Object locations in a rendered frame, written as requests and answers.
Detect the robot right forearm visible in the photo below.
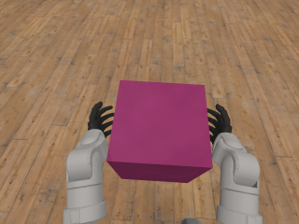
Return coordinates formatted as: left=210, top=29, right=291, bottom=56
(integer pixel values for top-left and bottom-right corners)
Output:
left=211, top=133, right=263, bottom=224

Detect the robot left hand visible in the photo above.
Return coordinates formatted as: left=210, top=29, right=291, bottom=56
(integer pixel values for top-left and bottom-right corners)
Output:
left=88, top=101, right=115, bottom=138

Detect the carton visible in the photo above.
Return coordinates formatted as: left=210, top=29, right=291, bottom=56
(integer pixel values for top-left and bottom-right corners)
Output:
left=107, top=80, right=213, bottom=183

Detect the robot right hand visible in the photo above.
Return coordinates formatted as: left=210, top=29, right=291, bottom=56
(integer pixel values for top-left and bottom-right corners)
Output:
left=206, top=104, right=233, bottom=146

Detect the robot left forearm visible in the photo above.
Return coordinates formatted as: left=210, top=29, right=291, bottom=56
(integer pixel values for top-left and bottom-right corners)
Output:
left=63, top=129, right=108, bottom=224

